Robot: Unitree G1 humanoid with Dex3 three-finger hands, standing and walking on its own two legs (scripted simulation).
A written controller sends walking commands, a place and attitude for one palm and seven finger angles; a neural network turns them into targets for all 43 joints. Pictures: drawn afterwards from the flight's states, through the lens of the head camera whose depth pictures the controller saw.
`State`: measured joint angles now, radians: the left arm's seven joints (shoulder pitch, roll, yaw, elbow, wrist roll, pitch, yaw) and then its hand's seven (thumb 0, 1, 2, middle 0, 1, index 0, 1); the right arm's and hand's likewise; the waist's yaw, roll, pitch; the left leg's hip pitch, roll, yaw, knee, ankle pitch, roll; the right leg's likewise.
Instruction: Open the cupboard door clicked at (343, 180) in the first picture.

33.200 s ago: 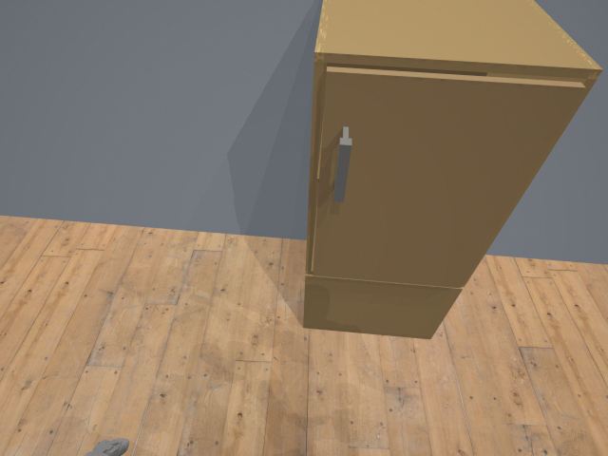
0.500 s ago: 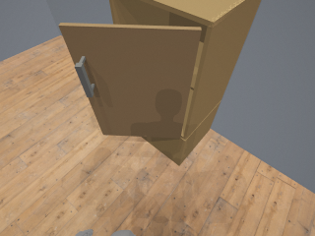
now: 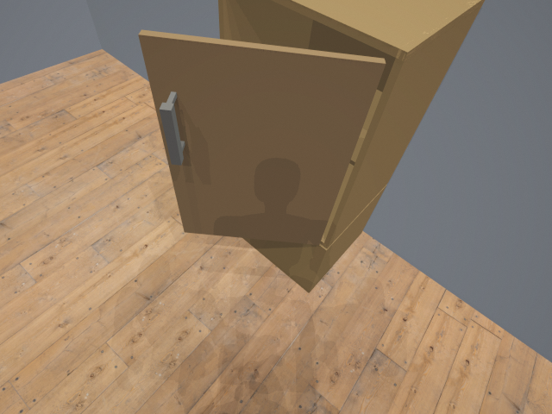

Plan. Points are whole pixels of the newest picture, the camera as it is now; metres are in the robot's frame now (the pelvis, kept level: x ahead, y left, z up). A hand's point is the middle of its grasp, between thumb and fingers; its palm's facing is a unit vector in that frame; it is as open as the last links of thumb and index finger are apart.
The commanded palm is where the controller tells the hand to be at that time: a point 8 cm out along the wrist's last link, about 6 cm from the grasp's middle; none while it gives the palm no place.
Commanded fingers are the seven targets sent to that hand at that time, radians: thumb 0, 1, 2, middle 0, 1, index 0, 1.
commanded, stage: come to a stop and stand still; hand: left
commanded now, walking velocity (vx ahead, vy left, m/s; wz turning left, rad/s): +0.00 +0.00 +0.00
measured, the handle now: (175, 129) +0.60 +0.25 +0.02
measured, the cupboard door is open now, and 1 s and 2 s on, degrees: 38 38 38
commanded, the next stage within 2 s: look again from close up in 0.64 s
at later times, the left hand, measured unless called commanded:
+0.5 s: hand out of the picture -0.02 +0.11 -0.18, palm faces +0.06 -0.98 -0.18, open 7.3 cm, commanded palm none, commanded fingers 0.00 0.90 0.90 -0.20 -0.30 -0.20 -0.30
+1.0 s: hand out of the picture -0.02 +0.13 -0.18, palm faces +0.03 -0.98 -0.21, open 7.4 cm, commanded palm none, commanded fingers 0.00 0.90 0.90 -0.20 -0.30 -0.20 -0.30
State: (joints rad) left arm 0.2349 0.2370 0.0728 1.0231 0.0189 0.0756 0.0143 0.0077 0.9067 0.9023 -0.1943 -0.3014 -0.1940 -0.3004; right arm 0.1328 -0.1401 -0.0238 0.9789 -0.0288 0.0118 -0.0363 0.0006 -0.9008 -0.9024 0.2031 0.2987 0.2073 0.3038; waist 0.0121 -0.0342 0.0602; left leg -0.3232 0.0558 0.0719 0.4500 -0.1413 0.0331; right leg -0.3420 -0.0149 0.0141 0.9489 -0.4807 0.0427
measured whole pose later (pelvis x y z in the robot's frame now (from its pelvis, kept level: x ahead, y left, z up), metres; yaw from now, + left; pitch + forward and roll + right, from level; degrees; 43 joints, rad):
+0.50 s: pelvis -0.03 -0.06 +0.00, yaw +1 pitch -1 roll +0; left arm 0.23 0.17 0.02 1.10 0.00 0.01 0.03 0.02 0.93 0.90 -0.20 -0.30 -0.20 -0.30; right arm 0.30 -0.13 -0.02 1.15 -0.02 0.01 -0.03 0.00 -0.90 -0.90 0.20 0.30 0.20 0.30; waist -0.01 -0.02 0.05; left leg -0.22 0.04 0.01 0.46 -0.22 -0.03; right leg -0.15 0.01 -0.05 0.45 -0.29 -0.02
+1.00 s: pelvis -0.02 -0.04 -0.01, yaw +0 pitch -1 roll +0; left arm 0.29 0.15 0.00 1.08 0.01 -0.02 0.04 0.01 0.90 0.90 -0.20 -0.30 -0.20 -0.30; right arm 0.27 -0.18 -0.01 1.05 -0.02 -0.01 -0.02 0.01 -0.93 -0.90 0.20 0.30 0.20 0.30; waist -0.01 0.02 0.03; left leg -0.24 0.03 0.03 0.55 -0.29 -0.01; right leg -0.17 -0.01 -0.03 0.52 -0.34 0.00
